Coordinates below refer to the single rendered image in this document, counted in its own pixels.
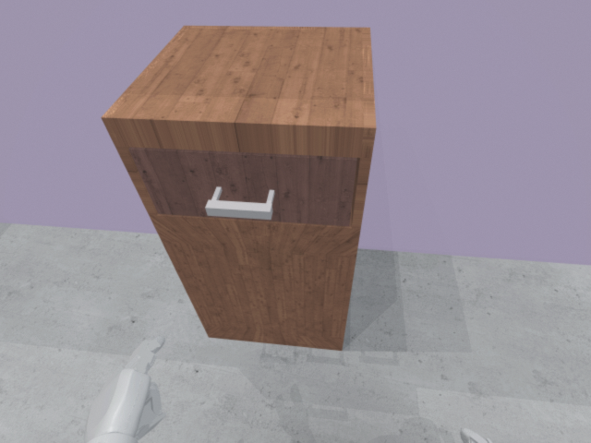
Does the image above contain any handle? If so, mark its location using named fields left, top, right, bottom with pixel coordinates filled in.
left=205, top=186, right=275, bottom=220

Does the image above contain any drawer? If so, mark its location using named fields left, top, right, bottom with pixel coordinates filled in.
left=129, top=147, right=357, bottom=226

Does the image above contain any cabinet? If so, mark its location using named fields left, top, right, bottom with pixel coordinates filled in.
left=101, top=26, right=376, bottom=351

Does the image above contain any left robot hand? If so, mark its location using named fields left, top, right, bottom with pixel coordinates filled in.
left=84, top=336, right=166, bottom=443

